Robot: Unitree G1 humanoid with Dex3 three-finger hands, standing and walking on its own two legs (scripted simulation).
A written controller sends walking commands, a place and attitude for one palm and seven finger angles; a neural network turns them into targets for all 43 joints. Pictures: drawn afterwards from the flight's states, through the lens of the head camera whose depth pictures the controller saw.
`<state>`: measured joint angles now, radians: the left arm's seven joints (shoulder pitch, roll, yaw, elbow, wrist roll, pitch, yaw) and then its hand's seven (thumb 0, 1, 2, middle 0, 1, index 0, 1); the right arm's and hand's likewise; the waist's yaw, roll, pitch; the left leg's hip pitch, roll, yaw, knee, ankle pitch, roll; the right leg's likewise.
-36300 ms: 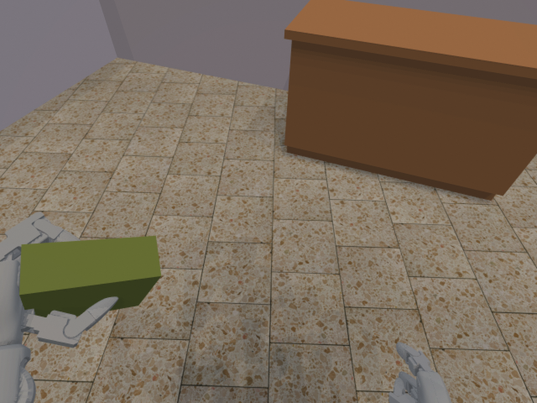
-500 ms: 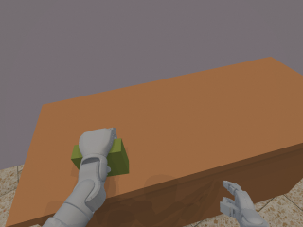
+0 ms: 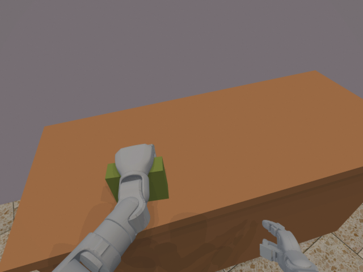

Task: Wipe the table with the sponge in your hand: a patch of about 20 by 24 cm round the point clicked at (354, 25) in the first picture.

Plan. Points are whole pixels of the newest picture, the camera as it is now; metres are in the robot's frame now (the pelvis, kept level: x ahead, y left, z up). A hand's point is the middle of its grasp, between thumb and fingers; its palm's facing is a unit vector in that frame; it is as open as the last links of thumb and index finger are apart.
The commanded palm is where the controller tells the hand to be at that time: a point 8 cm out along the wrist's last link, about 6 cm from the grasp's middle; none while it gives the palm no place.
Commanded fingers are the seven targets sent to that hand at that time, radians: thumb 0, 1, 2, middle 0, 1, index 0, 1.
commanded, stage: wipe forward along the third lane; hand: left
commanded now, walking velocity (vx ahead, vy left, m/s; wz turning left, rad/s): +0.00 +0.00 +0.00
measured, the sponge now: (141, 186) +0.33 +0.16 +0.00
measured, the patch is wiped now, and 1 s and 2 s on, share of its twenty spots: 0.65 0.80 1.00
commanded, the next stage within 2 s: wipe back along the third lane in 1.46 s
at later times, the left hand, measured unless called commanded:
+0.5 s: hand (140, 159) +0.38 +0.16 +0.05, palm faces -0.06 -0.05 -1.00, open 9.1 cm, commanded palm +0.35 +0.18 +0.08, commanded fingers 0.00 0.10 1.30 -1.20 -1.60 -1.20 -1.60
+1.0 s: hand (135, 145) +0.43 +0.19 +0.05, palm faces -0.08 -0.04 -1.00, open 9.1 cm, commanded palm +0.40 +0.20 +0.08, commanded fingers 0.00 0.10 1.30 -1.20 -1.60 -1.20 -1.60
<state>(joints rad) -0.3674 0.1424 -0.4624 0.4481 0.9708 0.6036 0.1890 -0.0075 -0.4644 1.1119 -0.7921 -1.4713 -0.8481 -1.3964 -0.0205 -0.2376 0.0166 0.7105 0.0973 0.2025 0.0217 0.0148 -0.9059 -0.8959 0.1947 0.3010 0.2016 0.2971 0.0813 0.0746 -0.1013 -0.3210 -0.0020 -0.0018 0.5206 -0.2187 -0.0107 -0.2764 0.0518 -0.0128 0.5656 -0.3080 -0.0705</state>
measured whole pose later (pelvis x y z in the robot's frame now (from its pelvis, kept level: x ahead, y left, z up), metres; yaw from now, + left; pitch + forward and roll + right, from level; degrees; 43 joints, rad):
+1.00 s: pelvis +0.01 +0.01 +0.00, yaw -1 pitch +9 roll +0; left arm -0.74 0.22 -0.22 0.96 0.98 0.44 0.23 -0.01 -0.50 1.14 -0.82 -1.45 -0.87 -1.39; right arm 0.14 -0.25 0.00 0.74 0.08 0.19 -0.04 0.01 -0.91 -0.90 0.20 0.30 0.20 0.30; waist -0.02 0.05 -0.14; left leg -0.48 0.01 0.01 0.55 -0.23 0.00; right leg -0.42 0.07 0.00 0.55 -0.28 -0.06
